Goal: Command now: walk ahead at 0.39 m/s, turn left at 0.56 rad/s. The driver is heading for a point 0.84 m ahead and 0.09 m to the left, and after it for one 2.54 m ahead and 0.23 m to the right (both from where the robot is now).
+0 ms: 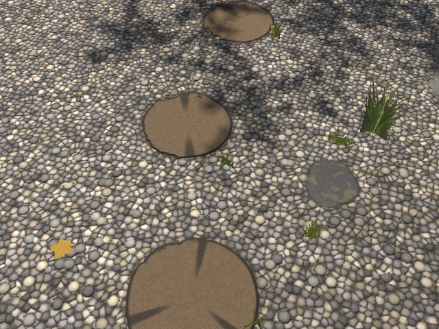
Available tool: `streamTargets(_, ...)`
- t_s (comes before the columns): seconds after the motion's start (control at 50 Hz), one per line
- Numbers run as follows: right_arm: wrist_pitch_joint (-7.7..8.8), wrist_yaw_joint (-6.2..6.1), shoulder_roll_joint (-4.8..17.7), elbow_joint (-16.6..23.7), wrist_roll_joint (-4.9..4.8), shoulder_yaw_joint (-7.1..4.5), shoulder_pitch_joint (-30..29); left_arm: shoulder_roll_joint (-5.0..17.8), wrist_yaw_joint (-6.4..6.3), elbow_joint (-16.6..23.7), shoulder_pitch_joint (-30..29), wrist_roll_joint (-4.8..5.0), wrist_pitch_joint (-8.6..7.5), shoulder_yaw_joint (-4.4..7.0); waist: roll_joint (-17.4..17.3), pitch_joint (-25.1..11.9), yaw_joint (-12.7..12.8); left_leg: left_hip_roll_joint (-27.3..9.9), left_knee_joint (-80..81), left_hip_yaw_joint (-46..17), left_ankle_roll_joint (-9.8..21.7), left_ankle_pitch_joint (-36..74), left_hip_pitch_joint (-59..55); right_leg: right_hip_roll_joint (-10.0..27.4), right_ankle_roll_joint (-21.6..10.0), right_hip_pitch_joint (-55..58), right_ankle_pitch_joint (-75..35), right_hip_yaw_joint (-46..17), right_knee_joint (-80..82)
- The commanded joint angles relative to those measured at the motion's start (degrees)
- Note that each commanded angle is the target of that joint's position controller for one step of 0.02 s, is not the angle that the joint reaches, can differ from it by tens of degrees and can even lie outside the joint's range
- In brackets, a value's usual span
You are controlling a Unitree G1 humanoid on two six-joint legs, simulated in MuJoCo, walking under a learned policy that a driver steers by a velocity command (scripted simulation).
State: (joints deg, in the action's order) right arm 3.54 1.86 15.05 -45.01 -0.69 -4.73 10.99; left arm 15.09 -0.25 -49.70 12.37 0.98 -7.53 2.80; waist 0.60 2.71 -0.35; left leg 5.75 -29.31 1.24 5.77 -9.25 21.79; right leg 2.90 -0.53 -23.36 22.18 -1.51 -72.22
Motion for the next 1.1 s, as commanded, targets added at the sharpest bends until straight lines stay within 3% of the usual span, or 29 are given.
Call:
streamTargets(0.02, 0.88, -0.61, 5.8, 4.8, 0.41, -1.09, -0.2, 7.2, -0.61, 5.5, 0.3, -1.43, -0.12, 2.26, 0.3, -5.7, 2.0, -15.9, 13.8, -20.3, 12.0, 26.4, -12.3, 3.7, 1.1, -11.5, -1.9, -3.0, 4.4)
streamTargets(0.08, 0.62, -1.76, 9.1, 4.8, 0.52, -1.98, 1.4, 4.6, -1.26, 7.4, -1.4, -2.13, 1.44, 1.76, -1.4, -5.3, 2.4, -12.7, 12.6, -13.7, 10.9, 40.4, -6.1, 1.0, 3.6, -9.3, -7.2, -0.4, 15.3)
streamTargets(0.14, -1.04, -2.91, 9.4, 4.9, -0.52, -2.24, 3.2, 3.3, -1.25, 9.2, -6.3, -2.03, 2.08, 1.1, -4.7, -7.7, 0.5, -9.3, 9.7, -11.4, 7.2, 38.0, -5.3, -2.5, 4.1, -5.8, -18.0, 0.3, 27.8)
streamTargets(0.22, -2.96, -3.96, 8.9, 5.1, -0.72, -2.12, 5.1, 4.5, -0.44, 11.8, -12.3, -1.18, 2.63, 1.14, -6.9, -8.7, -1.9, -10.0, 5.9, -17.1, 4.3, 26.7, -8.6, -5.0, 4.0, -4.3, -22.2, -1.4, 37.8)
streamTargets(0.28, -3.54, -4.56, 8.3, 6.6, -0.51, -2.03, 3.3, 6.9, -0.02, 12.2, -10.9, -1.49, 2.0, 2.05, -8.1, -8.5, -0.4, -11.0, 0.9, -24.1, 3.5, 20.8, -12.9, -5.1, 2.6, -2.8, -18.5, -3.9, 43.7)
streamTargets(0.3, -3.54, -4.62, 8.0, 7.4, -0.63, -1.86, 1.5, 7.1, -0.02, 11.8, -8.6, -1.67, 1.5, 2.27, -8.3, -8.7, 1.4, -9.7, -2.0, -24.7, 2.4, 18.7, -12.8, -4.5, 1.5, 0.8, -21.9, -3.4, 48.1)
streamTargets(0.32, -3.39, -4.49, 6.4, 8.6, -0.31, -1.29, 0.8, 8.5, -0.3, 11.6, -5.6, -2.39, 1.06, 2.65, -6.6, -11.3, 2.6, -6.8, -8.4, -23.4, 0.5, 14.5, -10.1, -0.4, -0.8, 9.3, -31.1, -5.1, 50.8)
streamTargets(0.34, -3.11, -4.4, 3.2, 10.0, 0.83, -0.24, 1.8, 11.5, -1.03, 11.9, -1.9, -3.44, 1.3, 3.15, 2.4, -16.6, 2.8, -1.4, -22.5, -16.8, -2.5, -4.5, -1.4, 11.3, -5.4, 22.7, -52.9, -14.5, 48.0)
streamTargets(0.36, -2.97, -3.98, 3.4, 10.2, -0.16, -0.02, 12.5, 12.3, -0.96, 11.1, -0.1, -4.27, 2.37, 3.29, 18.2, -23.5, -2.0, 4.2, -34.4, -13.5, -5.3, -34.1, 10.9, 24.6, -17.7, 34.7, -60.0, -33.0, 48.2)
streamTargets(0.38, -3.43, -3.62, 9.8, 7.6, -0.26, -1.39, 15.0, 8.6, -0.97, 12.5, -2.8, -2.14, 3.15, 2.79, 11.9, -22.2, -2.2, -1.4, -42.3, -13.2, -7.4, -30.6, 14.1, 24.9, -18.6, 31.0, -45.4, -34.5, 49.1)
streamTargets(0.4, -4.48, -3.76, 12.3, 7.5, -0.47, -2.26, 9.2, 5.2, -1.16, 13.6, -4.2, -1.85, 3.76, 1.84, 6.7, -16.2, 0.2, -2.8, -45.6, -10.9, -8.9, -25.9, 15.3, 19.6, -15.7, 25.6, -37.7, -25.8, 49.6)
streamTargets(0.42, -5.62, -4.17, 11.2, 7.6, -0.32, -2.21, 6.4, 4.7, -1.13, 13.8, -5.8, -2.2, 4.6, 1.34, 3.2, -13.1, 0.1, -3.7, -46.1, -9.6, -9.6, -22.4, 15.0, 15.8, -13.6, 20.0, -30.6, -20.8, 51.1)
streamTargets(0.46, -6.8, -4.23, 8.1, 8.6, -0.09, -1.54, 5.1, 6.0, -1.14, 13.5, -8.0, -2.45, 5.64, 1.26, 4.5, -7.8, -0.9, -4.3, -43.5, -7.5, -10.0, -18.2, 10.6, 11.2, -12.5, 9.3, -24.5, -14.0, 54.6)
streamTargets(0.5, -6.33, -3.77, 4.5, 8.3, -0.12, -0.43, 7.1, 6.3, -0.81, 12.8, -7.5, -2.29, 5.7, 1.49, 6.9, -8.6, -1.4, -4.6, -34.3, -3.8, -9.4, -15.9, 6.7, 7.7, -11.4, 7.0, -12.7, -9.2, 57.5)
streamTargets(0.56, -4.87, -2.98, 3.5, 8.9, 0.62, 0.55, 4.5, 8.1, -0.37, 12.1, -6.1, -1.03, 5.31, 2.17, 9.1, -9.6, 0.2, -5.9, -20.8, -1.5, -7.5, -16.1, 1.1, 8.6, -12.3, 6.7, -2.8, -9.7, 60.3)
streamTargets(0.6, -3.82, -2.45, 4.7, 8.8, 0.49, 0.43, 3.6, 9.6, -0.12, 11.5, -4.6, -0.51, 5.15, 2.67, 9.4, -9.5, 0.9, -5.8, -13.8, -0.6, -6.0, -14.7, -2.2, 10.2, -12.6, 7.0, -0.3, -11.0, 60.8)
streamTargets(0.64, -3.04, -2.06, 5.3, 7.8, 0.32, 0.17, 4.9, 10.3, 0.04, 10.9, -3.8, 0.35, 5.42, 2.81, 8.6, -8.4, -0.2, -5.2, -5.3, 0.9, -4.2, -10.4, -7.0, 10.7, -11.8, 5.3, 5.1, -11.4, 60.5)
streamTargets(0.68, -2.5, -1.86, 4.6, 5.8, 0.5, 0.18, 8.1, 9.0, 0.12, 10.3, -3.5, 0.78, 5.78, 2.38, 7.3, -6.5, -2.2, -4.1, 3.1, 2.2, -1.7, -7.5, -15.0, 8.5, -8.9, -0.3, 10.3, -9.3, 58.3)
streamTargets(0.7, -2.18, -2.02, 5.1, 5.1, 0.7, 0.09, 11.3, 6.4, 0.25, 10.7, -4.7, 0.41, 5.53, 1.53, 5.3, -6.4, -3.8, -7.1, 5.3, -2.2, 0.1, -10.2, -21.0, 6.1, -6.0, -5.9, 10.1, -6.9, 53.1)
streamTargets(0.72, -1.93, -2.58, 8.2, 4.2, 1.12, -0.52, 17.2, 1.0, 0.84, 12.3, -7.2, -0.58, 4.87, -0.07, -6.2, -7.3, -5.5, -19.3, 12.6, -19.0, 4.0, -20.5, -27.5, 0.2, -1.5, -15.6, 8.2, 0.3, 34.7)
streamTargets(0.74, -1.71, -2.17, 15.3, 4.3, 1.49, -2.43, 16.3, 3.8, 0.96, 14.8, -9.2, 0.49, 3.44, 0.87, -16.0, -0.2, -5.2, -28.3, 20.9, -36.6, 10.9, -32.9, -23.2, -3.8, -1.3, -28.6, 7.7, 2.7, 25.1)
streamTargets(0.76, -0.45, -2.41, 12.3, 5.3, 1.73, -1.71, 13.7, 8.1, 0.88, 14.6, -10.3, 1.07, 2.51, 2.14, -11.0, 3.6, -4.4, -27.7, 22.1, -36.4, 11.3, -32.6, -21.0, -0.2, -1.8, -30.9, 3.4, -2.0, 18.7)
streamTargets(0.78, 0.47, -2.56, 9.7, 5.4, 1.28, -0.84, 11.0, 8.7, 1.17, 13.6, -7.9, 1.05, 2.26, 2.52, -10.3, 3.7, -2.1, -25.5, 21.4, -31.9, 9.3, -27.9, -22.3, 0.6, -2.0, -32.7, -2.3, -3.1, 17.3)
streamTargets(0.82, 1.04, -2.33, 7.7, 5.7, 0.35, -0.18, 9.3, 7.8, 1.38, 11.7, -6.1, -0.52, 2.25, 2.49, -7.8, 2.0, -1.3, -22.1, 21.6, -23.6, 6.6, -15.9, -23.4, 2.1, -0.9, -30.9, -9.3, -2.3, 17.9)
streamTargets(0.86, 1.18, -2.39, 6.9, 5.1, 0.76, 0.15, 10.5, 5.6, 1.86, 11.2, -6.4, -0.72, 2.32, 2.0, -6.4, 0.5, -1.4, -19.4, 22.0, -16.8, 5.7, -4.7, -21.5, 1.9, 0.4, -26.6, -15.8, -0.3, 18.6)
streamTargets(0.94, 0.86, -2.54, 7.6, 3.3, 0.42, -0.07, 13.5, 2.9, 2.5, 12.6, -11.6, -0.19, 2.52, 0.74, -7.1, 1.4, -3.6, -16.5, 21.7, -8.5, 4.6, 3.5, -17.9, 0.7, 1.6, -19.0, -23.8, 2.1, 29.9)
streamTargets(1.02, 0.46, -2.48, 9.5, 1.5, -0.08, -0.5, 15.8, 3.1, 3.64, 14.7, -16.7, 0.26, 2.11, 0.27, -7.3, 3.8, -5.2, -18.1, 19.8, -7.9, 4.4, 6.3, -18.5, -0.7, 0.4, -14.5, -23.2, 3.1, 38.5)
streamTargets(1.06, -0.04, -2.63, 10.0, 0.7, -0.25, -0.65, 15.5, 3.9, 4.06, 15.1, -15.9, -0.08, 1.75, 0.53, -8.1, 3.2, -3.9, -19.1, 15.8, -8.0, 3.1, 15.8, -20.5, -1.6, -1.2, -11.4, -20.9, 3.1, 41.3)
streamTargets(1.1, -0.45, -2.99, 11.0, 0.7, -0.47, -0.92, 13.5, 6.1, 3.83, 13.5, -9.8, -0.92, 1.45, 1.55, -9.1, -1.7, 0.0, -17.9, 7.6, -6.8, 0.9, 31.8, -22.2, -4.1, -3.2, -1.9, -21.3, 4.5, 43.8)
